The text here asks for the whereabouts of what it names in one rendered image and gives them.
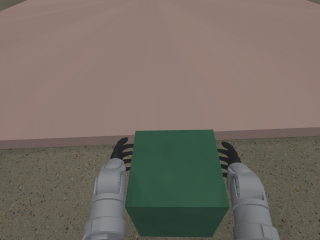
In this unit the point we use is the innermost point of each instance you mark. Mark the carton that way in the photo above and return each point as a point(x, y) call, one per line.
point(176, 186)

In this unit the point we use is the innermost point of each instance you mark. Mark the right robot forearm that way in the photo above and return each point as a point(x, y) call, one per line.
point(249, 204)

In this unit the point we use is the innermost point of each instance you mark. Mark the left robot hand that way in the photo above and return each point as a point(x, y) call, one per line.
point(118, 151)

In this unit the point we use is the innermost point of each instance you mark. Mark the left robot forearm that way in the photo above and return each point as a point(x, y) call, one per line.
point(107, 203)

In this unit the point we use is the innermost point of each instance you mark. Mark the right robot hand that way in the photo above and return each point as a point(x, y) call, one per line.
point(232, 156)

